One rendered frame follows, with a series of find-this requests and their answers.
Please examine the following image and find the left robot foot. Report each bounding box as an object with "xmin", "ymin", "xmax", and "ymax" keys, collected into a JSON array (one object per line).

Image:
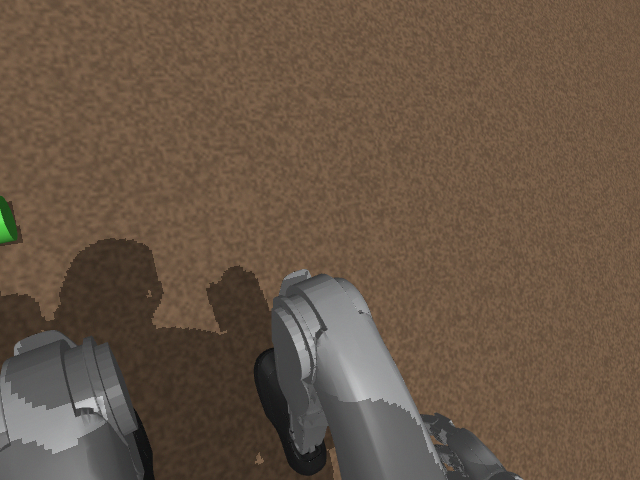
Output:
[{"xmin": 133, "ymin": 408, "xmax": 155, "ymax": 480}]

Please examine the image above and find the right robot hand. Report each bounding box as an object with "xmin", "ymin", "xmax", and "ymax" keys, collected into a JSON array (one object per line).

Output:
[{"xmin": 420, "ymin": 412, "xmax": 507, "ymax": 480}]

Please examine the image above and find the right robot foot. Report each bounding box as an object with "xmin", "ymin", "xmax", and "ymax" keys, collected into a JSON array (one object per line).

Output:
[{"xmin": 254, "ymin": 348, "xmax": 327, "ymax": 476}]

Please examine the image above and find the can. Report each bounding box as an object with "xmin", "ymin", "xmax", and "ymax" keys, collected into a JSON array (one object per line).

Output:
[{"xmin": 0, "ymin": 196, "xmax": 17, "ymax": 244}]

